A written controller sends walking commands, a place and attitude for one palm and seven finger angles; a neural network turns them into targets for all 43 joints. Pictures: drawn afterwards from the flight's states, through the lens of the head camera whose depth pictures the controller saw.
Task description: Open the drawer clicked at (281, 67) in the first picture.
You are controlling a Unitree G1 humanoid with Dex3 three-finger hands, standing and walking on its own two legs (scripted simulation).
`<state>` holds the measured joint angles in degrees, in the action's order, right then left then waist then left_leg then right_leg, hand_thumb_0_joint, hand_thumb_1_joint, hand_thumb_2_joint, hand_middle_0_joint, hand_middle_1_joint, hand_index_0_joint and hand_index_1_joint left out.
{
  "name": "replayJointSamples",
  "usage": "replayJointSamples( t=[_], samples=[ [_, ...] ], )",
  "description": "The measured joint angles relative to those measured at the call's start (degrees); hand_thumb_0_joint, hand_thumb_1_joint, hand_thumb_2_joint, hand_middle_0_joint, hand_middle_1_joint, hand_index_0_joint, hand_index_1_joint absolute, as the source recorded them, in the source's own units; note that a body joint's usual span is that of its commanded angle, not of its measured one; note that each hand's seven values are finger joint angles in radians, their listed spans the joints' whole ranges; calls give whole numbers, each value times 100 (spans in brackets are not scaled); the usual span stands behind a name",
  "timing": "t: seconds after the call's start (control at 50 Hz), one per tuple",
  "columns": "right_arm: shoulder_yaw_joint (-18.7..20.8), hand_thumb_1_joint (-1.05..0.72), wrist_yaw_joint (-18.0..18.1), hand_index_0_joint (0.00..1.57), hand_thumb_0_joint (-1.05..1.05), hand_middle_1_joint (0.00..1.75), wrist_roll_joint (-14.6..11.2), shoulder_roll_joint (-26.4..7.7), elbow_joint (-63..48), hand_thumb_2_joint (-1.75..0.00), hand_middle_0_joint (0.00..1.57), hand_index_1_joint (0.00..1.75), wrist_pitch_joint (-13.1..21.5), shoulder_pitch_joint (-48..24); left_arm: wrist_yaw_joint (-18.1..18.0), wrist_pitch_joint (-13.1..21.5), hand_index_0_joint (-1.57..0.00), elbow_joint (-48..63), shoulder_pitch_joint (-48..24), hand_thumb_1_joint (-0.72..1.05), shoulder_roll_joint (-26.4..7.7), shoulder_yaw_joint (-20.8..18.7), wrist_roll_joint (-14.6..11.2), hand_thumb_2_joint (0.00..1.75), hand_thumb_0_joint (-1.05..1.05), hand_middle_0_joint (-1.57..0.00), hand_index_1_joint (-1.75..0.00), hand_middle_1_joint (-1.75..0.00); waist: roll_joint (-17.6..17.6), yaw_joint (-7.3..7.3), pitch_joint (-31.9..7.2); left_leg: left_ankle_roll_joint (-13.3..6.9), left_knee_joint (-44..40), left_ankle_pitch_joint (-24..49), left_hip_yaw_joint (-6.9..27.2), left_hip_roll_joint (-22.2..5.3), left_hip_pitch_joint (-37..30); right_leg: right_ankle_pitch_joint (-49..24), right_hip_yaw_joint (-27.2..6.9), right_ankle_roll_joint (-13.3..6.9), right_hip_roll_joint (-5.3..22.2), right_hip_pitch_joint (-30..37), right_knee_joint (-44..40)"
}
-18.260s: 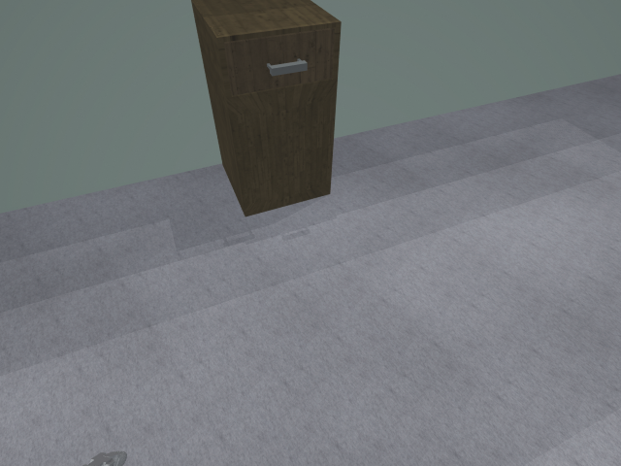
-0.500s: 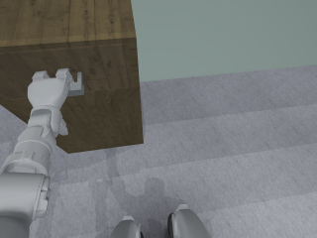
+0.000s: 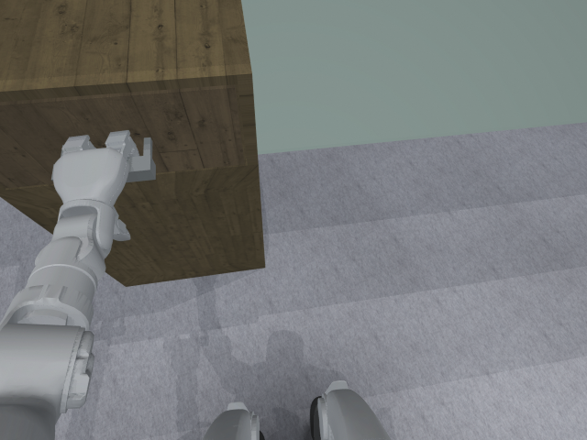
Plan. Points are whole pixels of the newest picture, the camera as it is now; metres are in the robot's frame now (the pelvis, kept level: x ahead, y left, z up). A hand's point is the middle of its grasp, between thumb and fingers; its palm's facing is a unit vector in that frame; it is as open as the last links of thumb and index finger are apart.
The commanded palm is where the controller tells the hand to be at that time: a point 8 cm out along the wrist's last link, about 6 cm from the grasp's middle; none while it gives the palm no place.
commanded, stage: close the thumb around the handle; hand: left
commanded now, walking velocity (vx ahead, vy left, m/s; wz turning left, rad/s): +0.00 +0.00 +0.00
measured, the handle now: (107, 159) +0.52 +0.26 -0.01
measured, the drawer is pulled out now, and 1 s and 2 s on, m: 0.00 0.03 0.17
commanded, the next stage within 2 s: pull the drawer open in 0.48 s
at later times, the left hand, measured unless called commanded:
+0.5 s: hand (109, 196) +0.46 +0.25 -0.02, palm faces -0.06 -0.03 -1.00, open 6.0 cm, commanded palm +0.45 +0.24 +0.03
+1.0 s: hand (108, 218) +0.43 +0.25 -0.03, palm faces -0.05 -0.07 -1.00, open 6.0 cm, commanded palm +0.39 +0.24 +0.03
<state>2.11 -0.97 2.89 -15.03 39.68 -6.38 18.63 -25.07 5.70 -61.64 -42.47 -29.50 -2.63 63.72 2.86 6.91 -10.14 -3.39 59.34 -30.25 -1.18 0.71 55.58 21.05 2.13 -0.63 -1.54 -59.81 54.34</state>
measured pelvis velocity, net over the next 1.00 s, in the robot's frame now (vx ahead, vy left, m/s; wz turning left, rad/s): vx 0.02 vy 0.01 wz -0.02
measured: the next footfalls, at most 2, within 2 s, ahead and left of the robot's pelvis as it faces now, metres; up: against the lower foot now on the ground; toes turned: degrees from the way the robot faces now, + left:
none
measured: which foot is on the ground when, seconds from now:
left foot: down 0.00-1.00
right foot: down 0.00-1.00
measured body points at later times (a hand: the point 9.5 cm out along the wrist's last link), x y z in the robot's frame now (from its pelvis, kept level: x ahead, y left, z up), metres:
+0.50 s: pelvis +0.00 +0.00 +0.00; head +0.14 +0.01 +0.43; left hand +0.46 +0.25 +0.03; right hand +0.03 -0.27 -0.13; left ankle -0.04 +0.08 -0.67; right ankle +0.03 -0.12 -0.67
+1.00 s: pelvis +0.02 +0.01 +0.01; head +0.13 +0.01 +0.45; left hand +0.43 +0.25 +0.03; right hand +0.06 -0.26 -0.12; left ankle -0.04 +0.08 -0.67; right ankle +0.03 -0.12 -0.67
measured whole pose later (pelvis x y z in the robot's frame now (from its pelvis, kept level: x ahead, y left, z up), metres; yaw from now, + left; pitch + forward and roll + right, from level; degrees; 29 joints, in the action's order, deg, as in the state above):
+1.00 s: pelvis +0.02 +0.01 +0.01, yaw -1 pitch +24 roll -2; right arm 3.2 -1.9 2.3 -14.3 38.6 -8.3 18.0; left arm -27.0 5.5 -49.6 -27.8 -24.9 -2.2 62.8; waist 2.9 4.1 -10.5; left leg -3.8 54.3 -30.0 -2.5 0.6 48.0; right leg 20.8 0.6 -0.2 -2.0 -53.0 50.2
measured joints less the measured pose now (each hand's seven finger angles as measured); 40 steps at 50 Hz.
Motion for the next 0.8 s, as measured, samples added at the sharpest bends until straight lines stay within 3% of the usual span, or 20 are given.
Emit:
replayJointSamples(
  t=[0.36, 0.64, 0.8],
  samples=[
    [34, -90, -12, 20, 0, 30, -1, 14, -30, -90, 20, 30, -16, -44, -34, 73, -40, 120, 143, 63, 46, 20, 0, 78, 0, -37, -132, -132, 14, -72, -15, -4, -47, -7, -9, 6, -90, 13, -13, 6, 2, 82, -32],
    [14, -90, -9, 20, 0, 30, -13, 14, -29, -90, 20, 30, -29, -51, -30, -2, -39, 59, 94, 65, 32, 73, -4, 77, 0, -34, -135, -135, 9, -47, 10, -6, -50, 16, -11, 10, -84, -10, -15, 8, 6, 78, -38],
    [79, -90, -38, 20, 0, 30, -37, 24, -76, -90, 20, 30, -96, 35, 7, -13, -39, 537, 659, 67, 132, -31, -131, 74, 1, -32, -135, -135, 29, -109, 1, -23, -244, 25, -109, -33, -348, -51, -118, 27, -51, 296, -214]
  ],
)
